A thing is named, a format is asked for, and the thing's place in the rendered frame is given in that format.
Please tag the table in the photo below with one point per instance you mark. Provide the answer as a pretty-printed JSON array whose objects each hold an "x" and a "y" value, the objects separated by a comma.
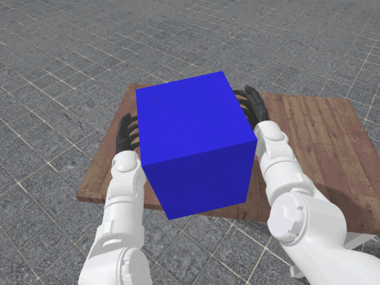
[{"x": 327, "y": 139}]

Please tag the robot right upper arm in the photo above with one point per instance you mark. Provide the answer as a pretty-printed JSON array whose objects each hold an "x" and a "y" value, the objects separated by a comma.
[{"x": 312, "y": 233}]

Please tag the right robot hand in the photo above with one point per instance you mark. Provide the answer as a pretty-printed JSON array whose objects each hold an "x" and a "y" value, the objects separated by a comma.
[{"x": 256, "y": 111}]

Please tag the robot left upper arm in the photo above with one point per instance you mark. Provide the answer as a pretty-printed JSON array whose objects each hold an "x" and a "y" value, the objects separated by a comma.
[{"x": 125, "y": 266}]

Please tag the right robot forearm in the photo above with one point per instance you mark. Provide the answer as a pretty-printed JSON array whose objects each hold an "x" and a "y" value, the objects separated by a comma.
[{"x": 280, "y": 169}]

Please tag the left robot forearm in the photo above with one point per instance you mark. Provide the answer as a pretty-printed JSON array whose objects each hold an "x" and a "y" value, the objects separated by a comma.
[{"x": 124, "y": 206}]

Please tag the carton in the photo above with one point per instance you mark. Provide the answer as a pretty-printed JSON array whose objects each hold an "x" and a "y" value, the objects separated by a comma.
[{"x": 197, "y": 147}]

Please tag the left robot hand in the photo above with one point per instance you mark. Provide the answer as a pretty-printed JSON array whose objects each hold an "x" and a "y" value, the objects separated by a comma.
[{"x": 123, "y": 139}]

